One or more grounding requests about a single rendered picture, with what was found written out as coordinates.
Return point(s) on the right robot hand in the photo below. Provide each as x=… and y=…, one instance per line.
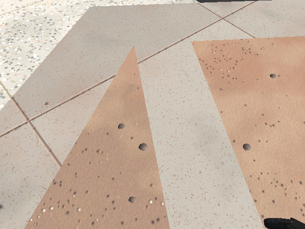
x=279, y=223

